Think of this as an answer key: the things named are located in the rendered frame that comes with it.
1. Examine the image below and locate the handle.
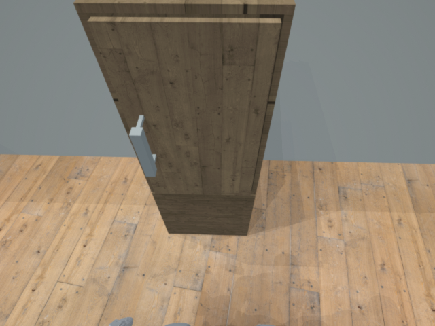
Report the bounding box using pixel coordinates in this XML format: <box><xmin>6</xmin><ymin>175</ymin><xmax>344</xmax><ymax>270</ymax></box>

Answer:
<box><xmin>129</xmin><ymin>115</ymin><xmax>157</xmax><ymax>177</ymax></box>

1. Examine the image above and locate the cupboard door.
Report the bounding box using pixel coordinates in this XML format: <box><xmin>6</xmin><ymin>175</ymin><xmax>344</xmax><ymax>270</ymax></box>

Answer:
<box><xmin>87</xmin><ymin>16</ymin><xmax>281</xmax><ymax>196</ymax></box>

